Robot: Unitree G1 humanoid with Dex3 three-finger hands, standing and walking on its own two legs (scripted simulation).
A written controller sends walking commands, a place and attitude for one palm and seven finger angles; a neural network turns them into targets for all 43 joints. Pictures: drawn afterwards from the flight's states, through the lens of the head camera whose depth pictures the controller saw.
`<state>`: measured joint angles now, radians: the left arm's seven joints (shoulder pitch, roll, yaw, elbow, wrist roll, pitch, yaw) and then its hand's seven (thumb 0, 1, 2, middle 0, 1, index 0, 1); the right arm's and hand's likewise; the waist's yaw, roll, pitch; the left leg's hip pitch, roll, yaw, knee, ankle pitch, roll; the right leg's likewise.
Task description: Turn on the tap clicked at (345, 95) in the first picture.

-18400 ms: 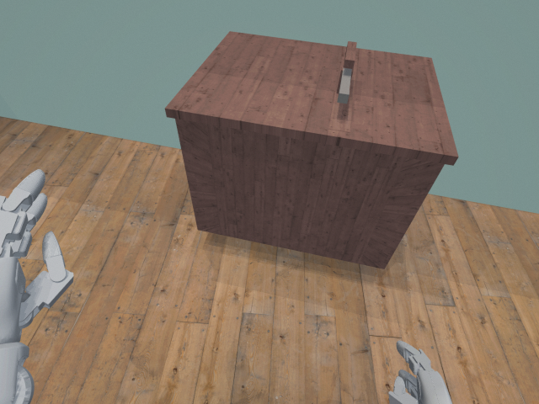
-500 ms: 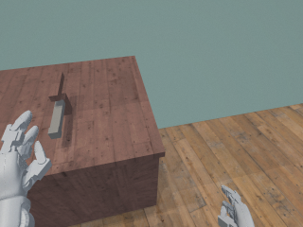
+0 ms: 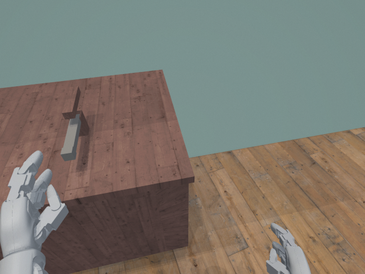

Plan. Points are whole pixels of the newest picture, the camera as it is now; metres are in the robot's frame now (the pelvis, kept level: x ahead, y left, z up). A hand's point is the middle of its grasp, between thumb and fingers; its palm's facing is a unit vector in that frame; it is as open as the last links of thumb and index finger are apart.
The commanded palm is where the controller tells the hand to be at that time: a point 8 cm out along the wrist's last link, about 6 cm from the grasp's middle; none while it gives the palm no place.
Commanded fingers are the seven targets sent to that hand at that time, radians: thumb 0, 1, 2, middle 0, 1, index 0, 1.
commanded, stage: turn the palm inward beside the body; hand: left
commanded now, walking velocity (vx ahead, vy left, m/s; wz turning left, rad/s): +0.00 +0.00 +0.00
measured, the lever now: (68, 153) +0.38 +0.36 +0.03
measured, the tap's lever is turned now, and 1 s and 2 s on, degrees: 0 0 0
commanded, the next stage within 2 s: reach beside the lever's end, fingers flat in 0.50 s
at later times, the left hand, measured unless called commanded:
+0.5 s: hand (75, 194) +0.21 +0.22 +0.14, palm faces +0.51 -0.85 -0.12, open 7.4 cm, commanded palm +0.15 +0.26 +0.15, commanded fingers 0.00 0.90 0.90 -0.20 -0.30 -0.20 -0.30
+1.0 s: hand (70, 187) +0.23 +0.25 +0.12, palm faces +0.51 -0.85 -0.11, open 7.4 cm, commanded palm +0.19 +0.29 +0.12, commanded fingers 0.00 0.90 0.90 -0.20 -0.30 -0.20 -0.30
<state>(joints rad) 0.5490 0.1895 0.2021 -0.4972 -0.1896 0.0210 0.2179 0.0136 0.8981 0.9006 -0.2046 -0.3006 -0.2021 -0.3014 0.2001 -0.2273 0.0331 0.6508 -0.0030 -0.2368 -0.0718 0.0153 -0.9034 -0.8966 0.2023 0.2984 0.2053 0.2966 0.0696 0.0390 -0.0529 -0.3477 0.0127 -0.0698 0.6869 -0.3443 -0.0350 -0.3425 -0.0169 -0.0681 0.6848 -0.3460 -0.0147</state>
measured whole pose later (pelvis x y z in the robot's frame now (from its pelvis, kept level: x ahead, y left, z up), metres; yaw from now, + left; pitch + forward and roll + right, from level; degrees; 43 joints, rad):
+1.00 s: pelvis +0.02 +0.01 +0.00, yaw +0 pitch +2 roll +0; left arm 0.44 0.18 0.24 -0.35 -0.19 -0.03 0.20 0.01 0.90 0.90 -0.20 -0.30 -0.20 -0.30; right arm 0.20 -0.23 0.02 0.67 -0.01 -0.22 -0.07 0.01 -0.90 -0.90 0.20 0.30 0.21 0.30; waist 0.07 0.03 -0.05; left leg -0.36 0.01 -0.07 0.69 -0.38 -0.03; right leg -0.35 -0.02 -0.06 0.69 -0.38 -0.01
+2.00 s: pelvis +0.02 +0.01 -0.01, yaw -1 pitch +10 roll -1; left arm -0.01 0.33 0.52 0.34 -0.22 -0.25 0.05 0.01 0.90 0.90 -0.17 -0.20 -0.17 -0.20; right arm 0.21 -0.24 -0.01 0.72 -0.01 -0.16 -0.07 0.01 -0.90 -0.90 0.20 0.30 0.21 0.30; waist 0.01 0.01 -0.07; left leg -0.57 0.02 -0.05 0.81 -0.42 -0.02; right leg -0.55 -0.01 -0.05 0.78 -0.39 0.00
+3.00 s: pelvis +0.01 +0.02 -0.03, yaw -2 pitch +14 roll -3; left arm -0.21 0.43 0.60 0.59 -0.20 -0.31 -0.04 0.01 0.90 0.90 -0.15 -0.15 -0.15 -0.15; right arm 0.25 -0.25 0.00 0.69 0.00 -0.07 -0.06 0.01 -0.90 -0.90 0.20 0.30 0.21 0.30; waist -0.02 0.01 -0.10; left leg -0.74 0.02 -0.06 0.95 -0.46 -0.01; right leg -0.71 0.00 -0.05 0.87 -0.41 0.01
